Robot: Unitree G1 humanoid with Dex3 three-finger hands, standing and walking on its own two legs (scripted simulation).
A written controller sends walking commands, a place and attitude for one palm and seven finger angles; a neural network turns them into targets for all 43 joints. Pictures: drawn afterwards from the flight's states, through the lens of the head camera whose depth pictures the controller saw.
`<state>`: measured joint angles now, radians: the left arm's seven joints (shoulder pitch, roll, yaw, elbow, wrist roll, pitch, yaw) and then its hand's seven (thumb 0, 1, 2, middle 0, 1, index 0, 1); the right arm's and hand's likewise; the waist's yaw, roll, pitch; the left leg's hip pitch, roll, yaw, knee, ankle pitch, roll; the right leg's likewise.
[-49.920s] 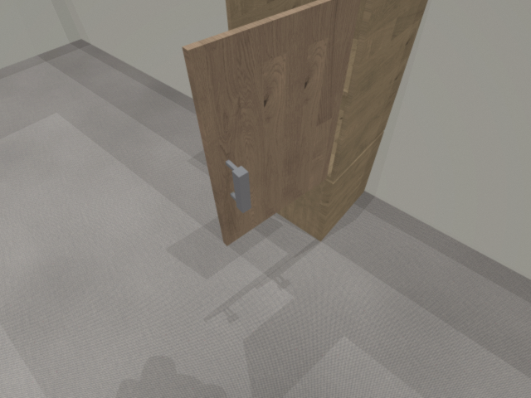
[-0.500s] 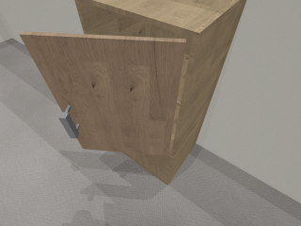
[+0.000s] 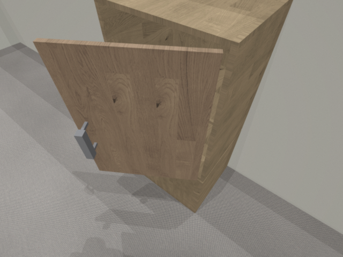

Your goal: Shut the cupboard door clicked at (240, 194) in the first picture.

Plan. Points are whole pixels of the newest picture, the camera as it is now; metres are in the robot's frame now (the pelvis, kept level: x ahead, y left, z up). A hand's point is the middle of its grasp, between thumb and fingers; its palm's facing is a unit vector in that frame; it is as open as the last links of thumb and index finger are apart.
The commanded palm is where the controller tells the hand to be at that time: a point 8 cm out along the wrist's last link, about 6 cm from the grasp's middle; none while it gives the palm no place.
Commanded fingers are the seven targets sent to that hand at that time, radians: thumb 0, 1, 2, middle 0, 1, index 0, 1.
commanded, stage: look again from close up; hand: left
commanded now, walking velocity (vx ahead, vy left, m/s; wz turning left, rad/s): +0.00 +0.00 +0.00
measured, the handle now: (88, 140) +0.47 +0.32 -0.08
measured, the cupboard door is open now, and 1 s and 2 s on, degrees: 31 31 31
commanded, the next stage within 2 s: shuffle to correct the standing spot in 0.02 s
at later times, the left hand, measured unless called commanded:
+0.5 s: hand out of the picture +0.01 +0.21 -0.18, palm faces +0.06 -0.97 -0.24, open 7.4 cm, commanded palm none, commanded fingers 0.00 0.90 0.90 -0.20 -0.30 -0.20 -0.30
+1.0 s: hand out of the picture -0.03 +0.25 -0.16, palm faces +0.06 -0.97 -0.25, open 7.4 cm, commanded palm none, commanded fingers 0.00 0.90 0.90 -0.20 -0.30 -0.20 -0.30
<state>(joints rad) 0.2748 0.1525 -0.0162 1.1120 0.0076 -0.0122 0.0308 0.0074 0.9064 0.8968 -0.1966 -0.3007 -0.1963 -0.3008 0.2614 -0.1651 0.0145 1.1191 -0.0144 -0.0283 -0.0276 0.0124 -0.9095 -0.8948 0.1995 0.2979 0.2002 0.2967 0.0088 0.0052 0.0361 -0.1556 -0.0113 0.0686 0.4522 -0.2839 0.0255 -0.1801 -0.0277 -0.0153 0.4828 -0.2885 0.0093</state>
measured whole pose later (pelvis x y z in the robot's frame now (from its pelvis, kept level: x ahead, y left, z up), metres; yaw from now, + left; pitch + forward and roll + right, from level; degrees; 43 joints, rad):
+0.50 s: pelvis -0.01 +0.01 -0.01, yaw +0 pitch +0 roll +1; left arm 0.26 0.20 0.04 1.03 0.02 0.03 0.04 0.01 0.90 0.90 -0.20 -0.30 -0.20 -0.30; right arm 0.24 -0.18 -0.02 1.03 -0.02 0.02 -0.01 0.01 -0.90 -0.89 0.20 0.30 0.20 0.30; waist 0.03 -0.03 0.05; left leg -0.22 -0.05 0.09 0.53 -0.31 0.05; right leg -0.27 -0.06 0.01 0.60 -0.33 0.01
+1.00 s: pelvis -0.04 +0.06 +0.00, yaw -1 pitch +1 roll +4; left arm 0.31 0.18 0.04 0.99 0.04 0.01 0.02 0.01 0.90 0.90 -0.20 -0.30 -0.20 -0.30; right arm 0.18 -0.21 -0.05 0.95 -0.02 0.06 0.03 0.01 -0.91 -0.90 0.20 0.30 0.20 0.30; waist 0.06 -0.06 0.05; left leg -0.43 0.03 0.06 0.81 -0.35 -0.06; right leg -0.26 -0.16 -0.06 0.53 -0.29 0.03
